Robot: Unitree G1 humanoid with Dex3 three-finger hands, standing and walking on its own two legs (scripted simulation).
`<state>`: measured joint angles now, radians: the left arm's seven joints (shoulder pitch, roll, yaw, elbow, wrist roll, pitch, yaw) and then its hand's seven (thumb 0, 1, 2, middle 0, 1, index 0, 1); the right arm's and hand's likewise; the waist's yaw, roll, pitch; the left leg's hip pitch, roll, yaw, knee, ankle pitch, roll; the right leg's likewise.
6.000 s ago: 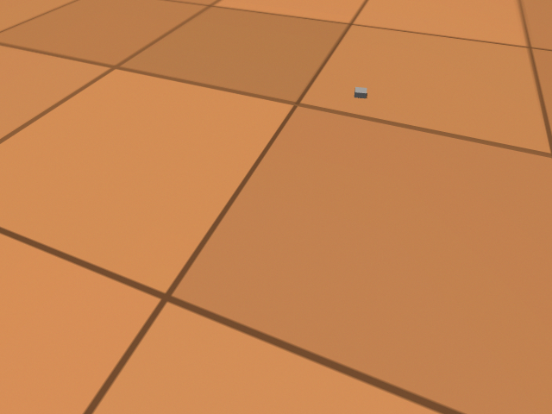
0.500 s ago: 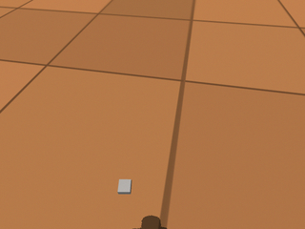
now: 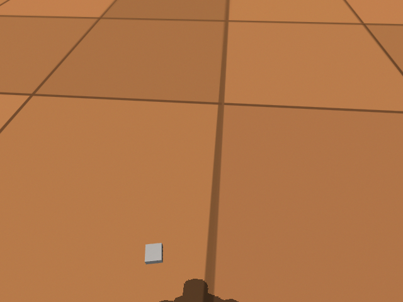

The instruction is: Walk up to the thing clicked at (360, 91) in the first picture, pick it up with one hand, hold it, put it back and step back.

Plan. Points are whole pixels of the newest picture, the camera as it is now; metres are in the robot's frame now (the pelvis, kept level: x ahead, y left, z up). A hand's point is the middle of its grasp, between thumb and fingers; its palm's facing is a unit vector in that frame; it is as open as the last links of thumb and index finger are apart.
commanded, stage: walk up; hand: left
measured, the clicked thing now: (154, 253) +0.48 +0.25 -0.74
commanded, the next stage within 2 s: stand in 1.40 s
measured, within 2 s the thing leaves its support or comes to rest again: neither
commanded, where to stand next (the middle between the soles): +0.11 -0.02 m, yaw +4 degrees
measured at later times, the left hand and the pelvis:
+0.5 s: hand out of the picture +0.16 +0.22 -0.14, palm faces +0.03 -0.94 -0.33, open 7.4 cm; pelvis +0.03 -0.03 +0.01, yaw +2 degrees
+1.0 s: hand out of the picture +0.11 +0.23 -0.14, palm faces +0.07 -0.95 -0.32, open 7.4 cm; pelvis +0.03 -0.03 +0.01, yaw +3 degrees
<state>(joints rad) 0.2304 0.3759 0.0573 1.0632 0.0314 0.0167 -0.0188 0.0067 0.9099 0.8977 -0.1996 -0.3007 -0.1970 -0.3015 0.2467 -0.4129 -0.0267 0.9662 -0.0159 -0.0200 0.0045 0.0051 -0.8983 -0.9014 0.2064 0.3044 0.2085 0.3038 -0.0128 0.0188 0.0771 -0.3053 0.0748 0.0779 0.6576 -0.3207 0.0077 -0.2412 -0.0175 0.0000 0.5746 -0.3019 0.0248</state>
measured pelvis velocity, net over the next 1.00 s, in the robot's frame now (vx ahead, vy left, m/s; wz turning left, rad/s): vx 0.03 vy -0.03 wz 0.06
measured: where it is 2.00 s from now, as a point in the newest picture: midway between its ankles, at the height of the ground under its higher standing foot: outside the picture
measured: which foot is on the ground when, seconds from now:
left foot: down 0.00-1.00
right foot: down 0.00-1.00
